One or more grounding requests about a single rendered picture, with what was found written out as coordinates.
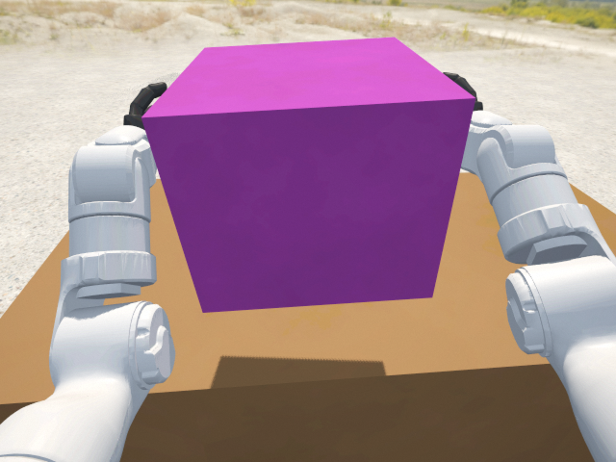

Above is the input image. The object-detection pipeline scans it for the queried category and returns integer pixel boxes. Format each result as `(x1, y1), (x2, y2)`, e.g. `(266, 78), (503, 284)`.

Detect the pedestal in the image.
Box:
(0, 172), (616, 462)

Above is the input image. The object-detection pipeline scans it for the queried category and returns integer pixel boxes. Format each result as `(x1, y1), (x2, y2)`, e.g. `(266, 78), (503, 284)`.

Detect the robot left forearm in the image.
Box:
(49, 125), (157, 386)

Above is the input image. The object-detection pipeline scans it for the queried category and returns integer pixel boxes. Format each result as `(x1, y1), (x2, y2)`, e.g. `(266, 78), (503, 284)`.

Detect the left robot upper arm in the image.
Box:
(0, 301), (175, 462)

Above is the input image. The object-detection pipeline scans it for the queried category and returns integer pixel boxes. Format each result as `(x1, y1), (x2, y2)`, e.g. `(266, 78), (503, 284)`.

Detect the carton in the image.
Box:
(141, 37), (475, 313)

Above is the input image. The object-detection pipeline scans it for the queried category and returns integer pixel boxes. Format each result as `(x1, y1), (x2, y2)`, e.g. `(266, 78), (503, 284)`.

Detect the robot right forearm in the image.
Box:
(461, 111), (616, 267)

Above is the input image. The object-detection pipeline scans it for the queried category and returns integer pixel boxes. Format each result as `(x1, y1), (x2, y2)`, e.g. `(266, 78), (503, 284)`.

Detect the robot left hand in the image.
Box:
(123, 82), (167, 130)

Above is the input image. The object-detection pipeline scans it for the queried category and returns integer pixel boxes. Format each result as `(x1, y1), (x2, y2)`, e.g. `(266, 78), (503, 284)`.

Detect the right robot upper arm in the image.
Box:
(505, 254), (616, 462)

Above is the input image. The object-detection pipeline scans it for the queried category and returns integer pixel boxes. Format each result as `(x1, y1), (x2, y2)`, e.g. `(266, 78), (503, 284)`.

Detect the robot right hand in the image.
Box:
(443, 72), (483, 112)

